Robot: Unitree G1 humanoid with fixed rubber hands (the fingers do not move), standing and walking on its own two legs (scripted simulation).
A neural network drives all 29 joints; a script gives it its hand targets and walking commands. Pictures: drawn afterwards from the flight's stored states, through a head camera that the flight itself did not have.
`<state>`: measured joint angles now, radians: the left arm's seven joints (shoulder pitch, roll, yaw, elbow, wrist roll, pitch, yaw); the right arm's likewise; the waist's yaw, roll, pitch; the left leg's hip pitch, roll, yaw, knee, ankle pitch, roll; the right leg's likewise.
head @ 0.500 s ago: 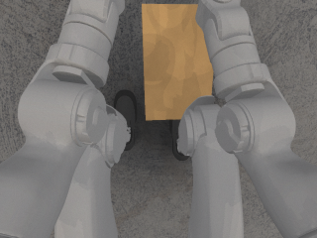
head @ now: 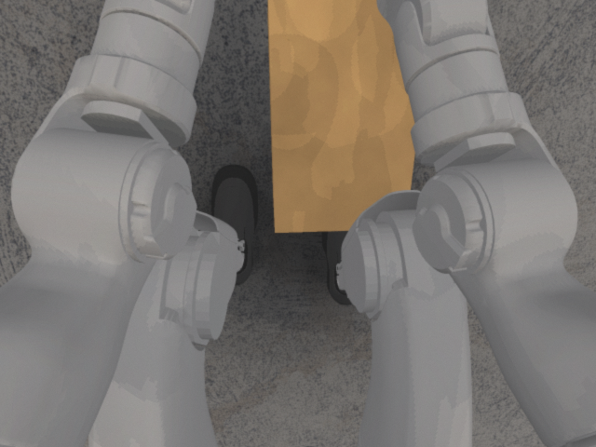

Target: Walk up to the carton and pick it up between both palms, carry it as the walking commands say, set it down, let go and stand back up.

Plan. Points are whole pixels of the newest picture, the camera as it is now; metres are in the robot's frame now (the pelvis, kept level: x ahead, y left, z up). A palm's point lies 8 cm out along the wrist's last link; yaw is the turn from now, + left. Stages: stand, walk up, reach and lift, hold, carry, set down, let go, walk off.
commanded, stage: set down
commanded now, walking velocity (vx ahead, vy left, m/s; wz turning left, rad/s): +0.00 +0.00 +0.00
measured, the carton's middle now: (332, 116) +0.38 -0.07 -0.30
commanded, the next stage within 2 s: none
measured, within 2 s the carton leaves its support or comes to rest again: neither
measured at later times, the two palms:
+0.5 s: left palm out of the picture +0.57 +0.08 -0.19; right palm out of the picture +0.55 -0.11 -0.19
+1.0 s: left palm out of the picture +0.57 +0.09 -0.20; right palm out of the picture +0.55 -0.13 -0.20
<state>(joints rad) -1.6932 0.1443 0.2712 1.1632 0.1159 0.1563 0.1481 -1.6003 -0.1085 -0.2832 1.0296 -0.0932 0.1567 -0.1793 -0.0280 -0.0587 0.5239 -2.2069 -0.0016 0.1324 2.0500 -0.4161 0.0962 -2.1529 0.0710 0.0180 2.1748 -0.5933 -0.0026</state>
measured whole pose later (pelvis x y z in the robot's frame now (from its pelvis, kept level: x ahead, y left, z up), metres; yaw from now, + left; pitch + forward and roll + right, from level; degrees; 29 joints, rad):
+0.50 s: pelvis +0.00 +0.00 -0.01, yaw +0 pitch +33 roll +2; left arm -1.69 0.18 0.27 1.21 0.12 0.15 0.12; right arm -1.60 -0.14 -0.28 1.07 -0.09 0.15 -0.16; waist -0.03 -0.06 0.52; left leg -2.23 0.00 0.13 2.07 -0.42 0.10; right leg -2.17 0.07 0.02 2.19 -0.59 0.00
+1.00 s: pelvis +0.00 +0.00 -0.01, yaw +0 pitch +32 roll +2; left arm -1.69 0.21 0.27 1.26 0.12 0.13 0.11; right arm -1.60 -0.15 -0.28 1.12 -0.09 0.14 -0.15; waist -0.04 -0.05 0.52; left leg -2.23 0.00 0.13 2.10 -0.42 0.10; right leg -2.18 0.08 0.01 2.22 -0.60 0.00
